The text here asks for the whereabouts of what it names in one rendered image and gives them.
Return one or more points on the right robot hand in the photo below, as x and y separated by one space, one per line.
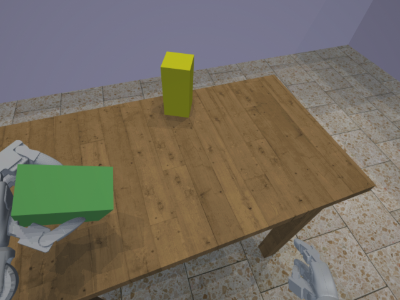
317 279

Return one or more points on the sponge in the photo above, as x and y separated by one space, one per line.
54 194

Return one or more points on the table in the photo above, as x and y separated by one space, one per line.
249 158

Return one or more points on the robot left forearm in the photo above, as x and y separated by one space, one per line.
9 278

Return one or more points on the left robot hand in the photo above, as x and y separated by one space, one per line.
34 236

